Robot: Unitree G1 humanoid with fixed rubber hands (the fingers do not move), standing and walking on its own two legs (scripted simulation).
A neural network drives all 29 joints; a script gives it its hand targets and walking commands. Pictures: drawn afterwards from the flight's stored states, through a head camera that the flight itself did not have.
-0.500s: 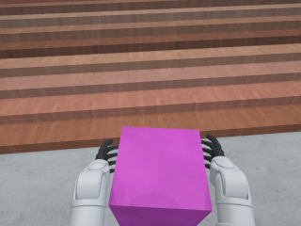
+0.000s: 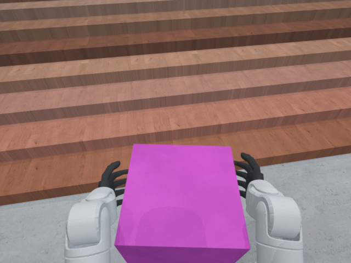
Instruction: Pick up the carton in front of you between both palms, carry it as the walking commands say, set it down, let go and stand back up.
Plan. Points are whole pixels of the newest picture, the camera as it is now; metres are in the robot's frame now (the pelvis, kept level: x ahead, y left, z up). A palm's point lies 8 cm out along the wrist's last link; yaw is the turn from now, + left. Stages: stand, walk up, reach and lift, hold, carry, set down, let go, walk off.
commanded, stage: carry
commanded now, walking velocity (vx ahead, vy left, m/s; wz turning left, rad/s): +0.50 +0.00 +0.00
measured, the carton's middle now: (179, 213) +0.26 -0.01 +0.01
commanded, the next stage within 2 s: none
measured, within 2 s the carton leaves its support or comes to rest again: neither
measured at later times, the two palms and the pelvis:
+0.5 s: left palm (126, 94) +0.61 +0.14 +0.10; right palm (220, 86) +0.63 -0.16 +0.11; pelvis +0.33 -0.02 -0.01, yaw +2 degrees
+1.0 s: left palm (137, 29) +1.04 +0.14 +0.16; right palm (204, 26) +1.05 -0.16 +0.16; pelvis +0.65 -0.01 -0.02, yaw +2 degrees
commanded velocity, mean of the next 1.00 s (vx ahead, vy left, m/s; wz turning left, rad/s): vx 0.50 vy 0.00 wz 0.00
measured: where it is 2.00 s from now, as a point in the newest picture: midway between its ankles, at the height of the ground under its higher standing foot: (169, 115)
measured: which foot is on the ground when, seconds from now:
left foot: down 0.00-0.12, up 0.14-0.52, down 0.54-1.00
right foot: up 0.00-0.06, down 0.08-0.58, up 0.60-0.96, down 0.98-1.00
